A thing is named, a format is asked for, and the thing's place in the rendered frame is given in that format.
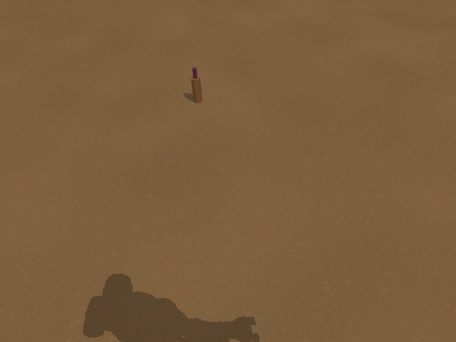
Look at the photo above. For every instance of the bottle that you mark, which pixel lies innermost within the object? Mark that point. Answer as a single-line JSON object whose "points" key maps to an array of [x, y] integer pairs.
{"points": [[196, 87]]}

